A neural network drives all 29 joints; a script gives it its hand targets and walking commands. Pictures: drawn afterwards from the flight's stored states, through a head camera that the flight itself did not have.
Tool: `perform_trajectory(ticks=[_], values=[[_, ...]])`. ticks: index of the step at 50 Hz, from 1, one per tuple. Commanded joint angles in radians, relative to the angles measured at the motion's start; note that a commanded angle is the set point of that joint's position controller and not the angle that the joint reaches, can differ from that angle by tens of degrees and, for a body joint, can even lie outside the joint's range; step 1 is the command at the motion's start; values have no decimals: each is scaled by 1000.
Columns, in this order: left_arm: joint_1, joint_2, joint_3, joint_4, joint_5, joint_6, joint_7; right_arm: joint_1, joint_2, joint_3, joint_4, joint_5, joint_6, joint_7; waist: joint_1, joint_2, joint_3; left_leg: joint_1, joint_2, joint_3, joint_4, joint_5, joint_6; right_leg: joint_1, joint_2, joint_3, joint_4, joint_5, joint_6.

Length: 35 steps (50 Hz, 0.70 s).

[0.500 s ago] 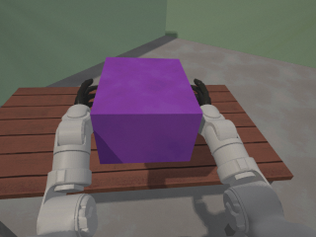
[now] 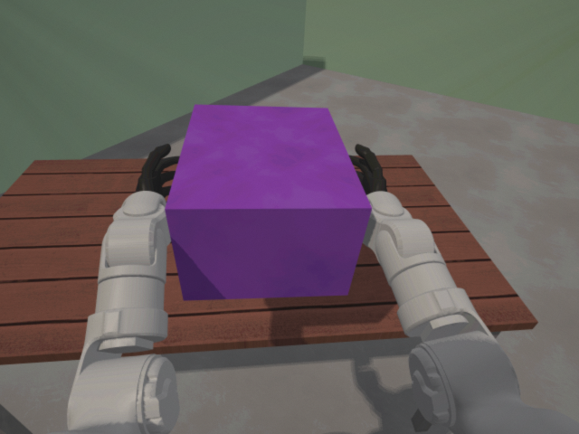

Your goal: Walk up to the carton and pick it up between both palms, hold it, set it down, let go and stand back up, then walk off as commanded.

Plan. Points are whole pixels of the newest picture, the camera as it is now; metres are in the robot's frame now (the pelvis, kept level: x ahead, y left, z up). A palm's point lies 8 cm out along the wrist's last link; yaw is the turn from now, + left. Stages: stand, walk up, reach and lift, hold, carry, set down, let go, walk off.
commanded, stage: hold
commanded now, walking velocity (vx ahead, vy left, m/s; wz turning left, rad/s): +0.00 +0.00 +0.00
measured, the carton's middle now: (264, 192) +0.39 +0.01 +0.19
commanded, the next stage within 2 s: set down in 0.42 s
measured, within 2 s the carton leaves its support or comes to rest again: neither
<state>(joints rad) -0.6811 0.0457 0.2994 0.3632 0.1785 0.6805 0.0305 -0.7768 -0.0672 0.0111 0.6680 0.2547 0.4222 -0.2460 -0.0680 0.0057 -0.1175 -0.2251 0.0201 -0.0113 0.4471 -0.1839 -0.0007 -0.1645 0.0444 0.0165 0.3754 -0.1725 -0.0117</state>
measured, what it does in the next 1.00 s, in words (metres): stands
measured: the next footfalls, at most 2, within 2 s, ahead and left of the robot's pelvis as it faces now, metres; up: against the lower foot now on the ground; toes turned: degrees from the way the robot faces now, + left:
none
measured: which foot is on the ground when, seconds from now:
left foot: down 0.00-1.00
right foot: down 0.00-1.00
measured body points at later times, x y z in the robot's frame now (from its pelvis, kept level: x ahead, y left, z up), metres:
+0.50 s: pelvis +0.00 +0.00 +0.00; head -0.06 +0.01 +0.45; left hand +0.39 +0.16 +0.20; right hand +0.39 -0.14 +0.19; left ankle +0.04 +0.12 -0.74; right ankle +0.02 -0.11 -0.74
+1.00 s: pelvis +0.02 +0.00 +0.00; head +0.01 +0.01 +0.45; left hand +0.42 +0.19 +0.17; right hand +0.43 -0.12 +0.16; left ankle +0.04 +0.12 -0.74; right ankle +0.02 -0.11 -0.74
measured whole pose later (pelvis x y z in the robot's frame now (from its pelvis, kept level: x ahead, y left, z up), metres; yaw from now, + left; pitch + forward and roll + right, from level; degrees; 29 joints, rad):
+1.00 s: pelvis +0.02 +0.00 +0.00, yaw +0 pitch -1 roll -1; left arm -0.68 0.02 0.33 0.39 0.28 0.41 -0.03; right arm -0.75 0.02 -0.15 0.67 0.07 0.16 -0.17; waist 0.00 0.00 -0.01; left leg -0.21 0.02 -0.01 0.43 -0.20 -0.01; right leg -0.15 0.04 0.02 0.37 -0.19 -0.01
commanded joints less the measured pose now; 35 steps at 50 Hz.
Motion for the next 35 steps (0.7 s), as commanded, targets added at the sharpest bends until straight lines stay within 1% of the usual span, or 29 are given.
perform_trajectory(ticks=[1, 2, 4, 5, 6, 8, 9, 10, 11, 12, 13, 16, 17, 18, 19, 20, 21, 22, 23, 24, 25, 26, 27, 28, 29, 30, 32, 33, 35], values=[[-701, -679, -488, -238, -109, -79, -147, -752, 647, 299, -453, 102, -43, 140, -15, 30, -402, 283, -66, -30, -112, 182, -9, 124, 13, -43, -128, 153, 49], [-687, -694, -487, -249, -114, -75, -147, -738, 641, 296, -461, 104, -42, 139, -19, 42, -397, 286, -61, -26, -114, 203, -14, 131, 14, -42, -129, 168, 46], [-690, -676, -473, -248, -113, -79, -146, -769, 650, 314, -479, 102, -44, 139, -1, 15, -416, 295, -60, -27, -113, 196, -4, 131, 18, -44, -131, 156, 47], [-686, -668, -464, -224, -100, -77, -147, -752, 653, 308, -453, 100, -41, 139, -3, 20, -382, 281, -66, -23, -119, 170, 0, 124, 15, -43, -135, 125, 49], [-676, -663, -468, -235, -97, -74, -149, -747, 641, 304, -455, 99, -38, 138, -11, 27, -372, 274, -59, -24, -114, 182, -4, 131, 12, -40, -127, 157, 49], [-673, -668, -459, -221, -105, -71, -156, -740, 645, 300, -445, 100, -34, 138, -6, 18, -358, 265, -64, -18, -118, 180, -2, 130, 8, -37, -136, 155, 51], [-685, -671, -468, -243, -109, -78, -155, -757, 655, 309, -487, 100, -42, 139, -8, 12, -411, 287, -67, -27, -120, 182, 3, 142, 5, -31, -135, 163, 49], [-717, -683, -486, -271, -118, -84, -152, -737, 642, 293, -451, 94, -41, 140, -24, 45, -422, 296, -63, -27, -114, 192, -16, 128, 13, -45, -130, 155, 45], [-728, -684, -506, -292, -129, -86, -146, -761, 650, 315, -497, 109, -49, 141, -15, 47, -453, 310, -62, -30, -105, 216, -14, 129, 14, -38, -125, 173, 46], [-692, -689, -497, -265, -127, -84, -146, -747, 650, 312, -483, 107, -46, 137, -17, 25, -419, 295, -63, -30, -103, 231, -12, 140, 17, -41, -123, 199, 51], [-668, -687, -499, -255, -120, -79, -148, -760, 639, 324, -515, 116, -47, 133, -14, 26, -436, 297, -66, -25, -99, 246, -8, 149, 19, -36, -125, 214, 52], [-693, -669, -493, -262, -102, -75, -151, -726, 646, 315, -452, 115, -36, 131, -16, 50, -402, 291, -68, -30, -105, 217, -15, 151, 14, -39, -122, 190, 47], [-701, -690, -498, -257, -113, -77, -150, -753, 646, 307, -472, 115, -42, 137, -12, 50, -409, 288, -63, -29, -110, 214, -18, 142, 21, -42, -125, 173, 43], [-684, -682, -478, -254, -110, -80, -147, -762, 650, 323, -505, 119, -44, 137, -2, 20, -424, 295, -63, -28, -107, 219, -6, 144, 21, -41, -128, 170, 48], [-678, -701, -499, -251, -121, -76, -144, -763, 639, 322, -498, 118, -44, 139, -8, 45, -425, 301, -63, -25, -106, 219, -15, 125, 20, -42, -128, 169, 44], [-692, -676, -482, -268, -103, -79, -143, -737, 652, 320, -462, 116, -39, 138, 2, 45, -401, 291, -66, -27, -104, 221, -13, 136, 17, -40, -124, 179, 45], [-668, -679, -480, -233, -107, -71, -145, -752, 635, 317, -469, 120, -37, 137, -3, 28, -399, 297, -63, -31, -107, 211, -11, 121, 20, -38, -129, 171, 48], [-782, -661, -443, -233, -118, -97, -143, -876, 628, 283, -486, 117, -54, 151, 21, 35, -421, 290, -65, -6, -116, 159, -12, 132, 8, -24, -122, 107, 53], [-813, -676, -451, -244, -127, -108, -139, -917, 645, 286, -514, 100, -76, 154, 25, 16, -460, 295, -58, 2, -117, 160, -11, 141, 9, -33, -117, 108, 52], [-823, -684, -461, -239, -127, -121, -135, -900, 644, 273, -473, 88, -78, 160, 20, 40, -458, 287, -61, -2, -115, 165, -22, 135, 10, -30, -115, 112, 45], [-850, -688, -473, -254, -136, -132, -131, -925, 652, 277, -499, 77, -105, 160, 25, 46, -492, 327, -53, -3, -110, 167, -23, 111, 12, -37, -113, 94, 40], [-839, -691, -472, -228, -131, -143, -127, -936, 654, 265, -464, 64, -116, 163, 22, 53, -478, 309, -54, 0, -113, 168, -24, 109, 6, -37, -121, 104, 39], [-834, -690, -452, -227, -124, -150, -126, -936, 654, 269, -470, 55, -130, 167, 38, 41, -468, 308, -51, 3, -118, 160, -22, 112, 9, -41, -121, 73, 39], [-831, -681, -433, -188, -110, -161, -128, -921, 642, 251, -421, 28, -143, 173, 29, 39, -440, 310, -48, 4, -124, 132, -21, 86, 3, -45, -129, 41, 39], [-821, -660, -390, -144, -82, -167, -139, -904, 647, 238, -368, 2, -150, 178, 35, 17, -382, 288, -50, 6, -135, 105, -6, 72, 2, -45, -129, 15, 46], [-820, -654, -381, -118, -62, -179, -143, -884, 644, 189, -321, -35, -173, 185, 31, 36, -345, 262, -43, 13, -152, 37, -9, 55, -4, -51, -144, -60, 38], [-760, -608, -319, -21, -11, -194, -170, -826, 636, 115, -240, -112, -203, 201, 35, 12, -291, 242, -38, 26, -167, -10, 6, 45, -11, -62, -146, -129, 34], [-731, -583, -279, 7, 20, -200, -179, -780, 622, 95, -173, -132, -214, 208, 40, -3, -255, 246, -34, 27, -181, -35, 12, 39, -11, -71, -151, -157, 33], [-681, -537, -229, 57, 62, -200, -203, -764, 611, 80, -145, -158, -226, 222, 66, -36, -204, 223, -41, 51, -189, -36, 38, 57, -21, -70, -156, -169, 49]])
